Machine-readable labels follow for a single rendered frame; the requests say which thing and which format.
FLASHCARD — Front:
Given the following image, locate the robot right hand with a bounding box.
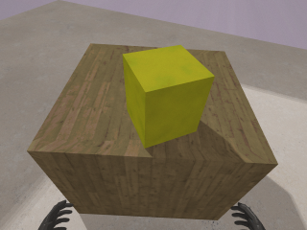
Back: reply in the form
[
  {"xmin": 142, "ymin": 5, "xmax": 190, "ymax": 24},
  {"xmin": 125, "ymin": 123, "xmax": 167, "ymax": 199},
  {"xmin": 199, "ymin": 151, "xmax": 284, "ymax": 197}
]
[{"xmin": 230, "ymin": 202, "xmax": 266, "ymax": 230}]

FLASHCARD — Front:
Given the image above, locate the carton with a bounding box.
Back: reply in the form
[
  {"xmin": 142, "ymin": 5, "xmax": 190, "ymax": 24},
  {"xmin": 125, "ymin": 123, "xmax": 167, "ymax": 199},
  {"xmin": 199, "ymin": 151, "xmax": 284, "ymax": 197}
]
[{"xmin": 122, "ymin": 45, "xmax": 215, "ymax": 149}]

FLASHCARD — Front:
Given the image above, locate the pedestal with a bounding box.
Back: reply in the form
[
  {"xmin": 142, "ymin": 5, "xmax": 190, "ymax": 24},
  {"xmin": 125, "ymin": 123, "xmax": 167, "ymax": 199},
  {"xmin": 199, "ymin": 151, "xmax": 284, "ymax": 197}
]
[{"xmin": 27, "ymin": 43, "xmax": 278, "ymax": 220}]

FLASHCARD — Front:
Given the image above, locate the robot left hand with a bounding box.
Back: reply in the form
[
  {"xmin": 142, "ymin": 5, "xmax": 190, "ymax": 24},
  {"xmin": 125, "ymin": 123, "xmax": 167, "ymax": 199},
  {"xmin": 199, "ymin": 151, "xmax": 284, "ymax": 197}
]
[{"xmin": 37, "ymin": 199, "xmax": 74, "ymax": 230}]

